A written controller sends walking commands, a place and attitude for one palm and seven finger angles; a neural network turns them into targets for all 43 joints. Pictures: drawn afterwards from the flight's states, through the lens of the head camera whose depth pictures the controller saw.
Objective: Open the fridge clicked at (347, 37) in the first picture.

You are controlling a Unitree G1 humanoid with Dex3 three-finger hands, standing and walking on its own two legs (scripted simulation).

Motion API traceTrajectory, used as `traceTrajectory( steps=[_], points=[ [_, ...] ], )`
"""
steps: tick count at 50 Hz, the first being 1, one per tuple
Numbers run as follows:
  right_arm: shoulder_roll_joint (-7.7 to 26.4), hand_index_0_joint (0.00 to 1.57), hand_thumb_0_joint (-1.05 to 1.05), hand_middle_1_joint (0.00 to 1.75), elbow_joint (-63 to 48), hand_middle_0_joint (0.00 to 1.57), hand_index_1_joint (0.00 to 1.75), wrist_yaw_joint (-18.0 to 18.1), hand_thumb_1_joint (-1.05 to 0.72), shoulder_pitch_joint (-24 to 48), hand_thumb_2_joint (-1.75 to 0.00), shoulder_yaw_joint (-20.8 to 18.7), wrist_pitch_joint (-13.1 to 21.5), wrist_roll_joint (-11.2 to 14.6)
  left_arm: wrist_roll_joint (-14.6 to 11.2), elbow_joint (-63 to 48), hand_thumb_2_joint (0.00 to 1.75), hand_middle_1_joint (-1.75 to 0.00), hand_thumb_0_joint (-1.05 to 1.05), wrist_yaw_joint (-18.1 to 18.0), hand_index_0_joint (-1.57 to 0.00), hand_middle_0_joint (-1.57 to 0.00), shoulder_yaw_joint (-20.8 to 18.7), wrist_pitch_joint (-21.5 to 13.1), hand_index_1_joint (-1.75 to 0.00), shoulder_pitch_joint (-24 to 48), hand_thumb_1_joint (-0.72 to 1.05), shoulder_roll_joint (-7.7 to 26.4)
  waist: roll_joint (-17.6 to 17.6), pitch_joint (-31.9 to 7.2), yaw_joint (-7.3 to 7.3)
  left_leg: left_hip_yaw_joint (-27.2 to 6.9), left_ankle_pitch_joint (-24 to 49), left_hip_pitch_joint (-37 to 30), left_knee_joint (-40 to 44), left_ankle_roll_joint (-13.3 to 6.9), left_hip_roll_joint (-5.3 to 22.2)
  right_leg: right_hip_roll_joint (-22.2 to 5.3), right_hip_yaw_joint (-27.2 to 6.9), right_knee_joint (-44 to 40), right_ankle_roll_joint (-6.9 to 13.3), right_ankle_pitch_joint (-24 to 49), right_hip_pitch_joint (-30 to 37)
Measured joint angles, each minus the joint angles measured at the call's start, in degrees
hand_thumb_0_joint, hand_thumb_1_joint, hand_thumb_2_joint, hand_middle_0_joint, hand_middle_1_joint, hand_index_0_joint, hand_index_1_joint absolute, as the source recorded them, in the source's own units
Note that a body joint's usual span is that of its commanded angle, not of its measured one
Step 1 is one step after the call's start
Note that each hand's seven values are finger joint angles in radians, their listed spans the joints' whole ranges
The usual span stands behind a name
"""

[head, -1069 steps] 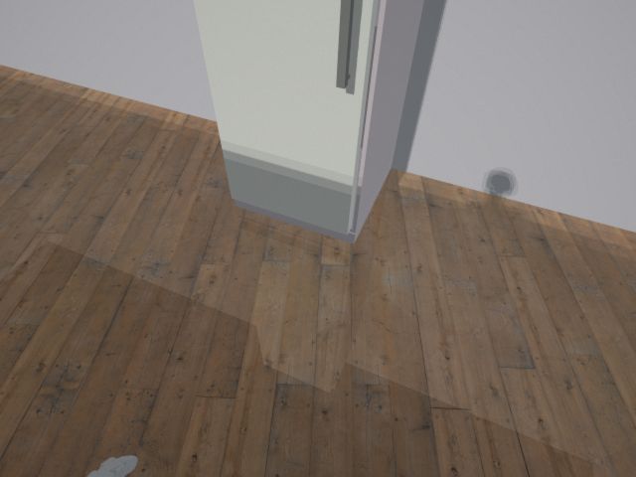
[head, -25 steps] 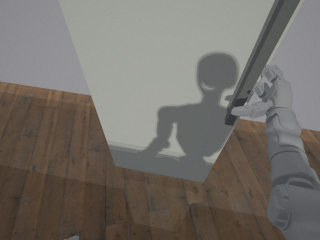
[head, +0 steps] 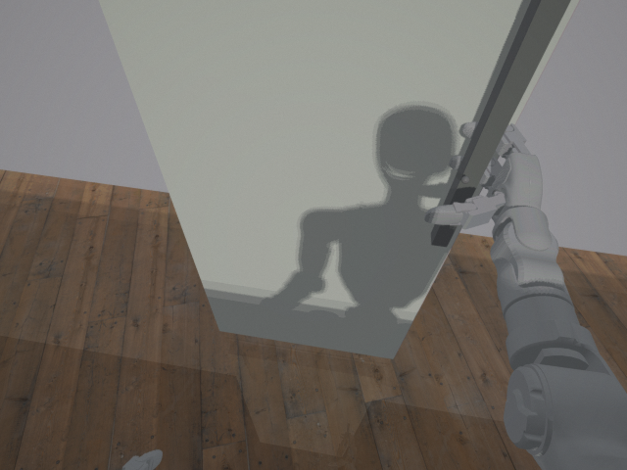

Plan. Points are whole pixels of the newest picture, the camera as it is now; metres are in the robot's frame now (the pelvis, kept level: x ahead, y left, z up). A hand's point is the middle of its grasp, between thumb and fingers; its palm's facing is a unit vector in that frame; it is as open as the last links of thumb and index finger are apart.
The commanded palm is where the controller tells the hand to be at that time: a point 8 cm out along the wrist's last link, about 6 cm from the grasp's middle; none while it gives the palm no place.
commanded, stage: slide the fingers in behind the handle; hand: right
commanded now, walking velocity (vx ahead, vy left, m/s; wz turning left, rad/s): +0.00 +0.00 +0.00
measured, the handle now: (496, 99) +0.52 -0.15 +0.23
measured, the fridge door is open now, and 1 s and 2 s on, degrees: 0 0 0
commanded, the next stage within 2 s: grip the handle and tug to test in 0.80 s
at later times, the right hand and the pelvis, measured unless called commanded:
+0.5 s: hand (458, 179) +0.46 -0.12 +0.15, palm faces +0.07 +1.00 -0.01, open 14.2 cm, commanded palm +0.43 -0.17 +0.15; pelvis +0.00 +0.01 +0.00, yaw +0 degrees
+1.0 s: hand (461, 179) +0.46 -0.13 +0.15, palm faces +0.04 +1.00 +0.01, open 13.8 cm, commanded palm +0.43 -0.18 +0.15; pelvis +0.00 +0.00 +0.00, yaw +0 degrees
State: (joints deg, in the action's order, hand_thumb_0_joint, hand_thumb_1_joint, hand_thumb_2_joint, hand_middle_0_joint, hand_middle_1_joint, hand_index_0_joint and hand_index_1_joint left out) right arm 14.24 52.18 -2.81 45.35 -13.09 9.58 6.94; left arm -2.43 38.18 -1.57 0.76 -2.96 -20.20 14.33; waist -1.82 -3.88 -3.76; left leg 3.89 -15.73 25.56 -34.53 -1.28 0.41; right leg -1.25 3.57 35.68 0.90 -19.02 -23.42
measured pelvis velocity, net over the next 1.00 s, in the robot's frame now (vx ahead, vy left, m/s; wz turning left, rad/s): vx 0.00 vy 0.00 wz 0.00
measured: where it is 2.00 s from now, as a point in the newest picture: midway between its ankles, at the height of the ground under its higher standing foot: outside the picture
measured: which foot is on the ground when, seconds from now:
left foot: down 0.00-1.00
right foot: down 0.00-1.00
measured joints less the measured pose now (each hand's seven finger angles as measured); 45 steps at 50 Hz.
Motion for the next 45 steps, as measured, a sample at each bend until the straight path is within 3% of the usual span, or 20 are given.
traceTrajectory(
  steps=[24,45],
  points=[
    [-0.46,0.25,-0.02,1.20,0.64,0.27,1.20,2.68,0.50,0.43,-0.30,1.25,0.20,0.82,0.10,1.40,0.89,-0.30,0.01,0.05,-0.20,-0.20,-0.75,-0.97,-0.30,-0.61,0.91,0.44,-0.59,0.36,0.15,0.36,0.30,0.01,0.37,-0.49,-0.22,-0.17,-0.41,-0.60,-0.45,0.58,-0.01],
    [-0.87,0.29,-0.02,1.20,0.07,0.28,1.20,0.66,0.50,-0.20,-0.30,0.65,0.04,0.65,0.04,0.62,0.89,-0.30,0.01,-0.23,-0.20,-0.20,-0.17,-0.21,-0.30,0.85,0.91,0.01,-0.10,0.12,0.45,0.27,0.07,-0.81,0.74,-0.29,-0.16,-0.06,-0.39,-0.97,-0.29,0.34,0.82]
  ],
)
